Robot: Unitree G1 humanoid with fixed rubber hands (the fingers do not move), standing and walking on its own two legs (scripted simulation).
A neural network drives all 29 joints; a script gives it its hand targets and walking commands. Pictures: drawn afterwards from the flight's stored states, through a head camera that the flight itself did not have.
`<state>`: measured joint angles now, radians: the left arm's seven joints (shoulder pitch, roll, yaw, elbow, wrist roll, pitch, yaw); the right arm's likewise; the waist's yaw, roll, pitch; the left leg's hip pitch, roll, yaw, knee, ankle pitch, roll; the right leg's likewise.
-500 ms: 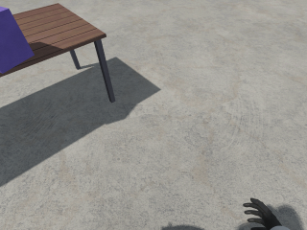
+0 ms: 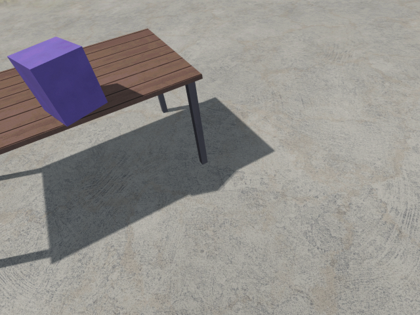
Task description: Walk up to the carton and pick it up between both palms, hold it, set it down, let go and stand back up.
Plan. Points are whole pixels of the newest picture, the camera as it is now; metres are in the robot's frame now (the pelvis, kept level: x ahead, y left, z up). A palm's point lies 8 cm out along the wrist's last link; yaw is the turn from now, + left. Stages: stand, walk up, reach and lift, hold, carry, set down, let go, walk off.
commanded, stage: walk up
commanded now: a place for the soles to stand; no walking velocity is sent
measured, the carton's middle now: (61, 81) +1.00 +0.63 -0.01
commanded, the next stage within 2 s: none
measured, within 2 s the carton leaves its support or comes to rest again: neither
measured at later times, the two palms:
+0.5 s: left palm out of the picture +0.17 +0.38 -0.11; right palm (330, 285) +0.23 -0.24 -0.15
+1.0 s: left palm (6, 302) +0.21 +0.48 -0.11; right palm (266, 205) +0.42 -0.12 -0.11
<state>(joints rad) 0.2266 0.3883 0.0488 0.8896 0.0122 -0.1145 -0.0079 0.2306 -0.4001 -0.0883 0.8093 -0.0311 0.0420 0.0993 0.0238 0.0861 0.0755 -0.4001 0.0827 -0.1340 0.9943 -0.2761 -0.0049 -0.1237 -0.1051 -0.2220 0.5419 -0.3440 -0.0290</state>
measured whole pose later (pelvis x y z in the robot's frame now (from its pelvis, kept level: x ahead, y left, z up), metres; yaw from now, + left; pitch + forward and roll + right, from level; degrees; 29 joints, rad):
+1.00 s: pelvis +0.24 +0.15 -0.02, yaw +17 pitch -4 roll -2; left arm 0.24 0.40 0.05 0.89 0.01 -0.10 -0.02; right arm 0.24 -0.43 -0.09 0.81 -0.03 -0.02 0.08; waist 0.03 0.06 0.09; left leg -0.38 0.08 -0.10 0.70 -0.28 0.00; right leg -0.14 -0.14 -0.22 0.66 -0.41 0.03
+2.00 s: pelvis +0.45 +0.30 -0.03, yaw +26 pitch -4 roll +1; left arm 0.25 0.43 0.05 0.89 0.02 -0.03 -0.03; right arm 0.34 -0.36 -0.07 0.81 -0.03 -0.08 0.01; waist -0.01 -0.10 0.14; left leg -0.37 -0.04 -0.10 0.76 -0.34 -0.02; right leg -0.50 -0.07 -0.04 1.13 -0.47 0.00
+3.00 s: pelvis +0.58 +0.28 -0.01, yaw +28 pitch -6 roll -1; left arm 0.24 0.35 0.06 0.89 0.02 -0.03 -0.02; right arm 0.31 -0.41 -0.07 0.82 -0.03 0.02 0.00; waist 0.02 0.06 0.14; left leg -0.39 0.03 -0.13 0.87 -0.34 -0.01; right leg -0.19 0.04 -0.14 0.55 -0.27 -0.09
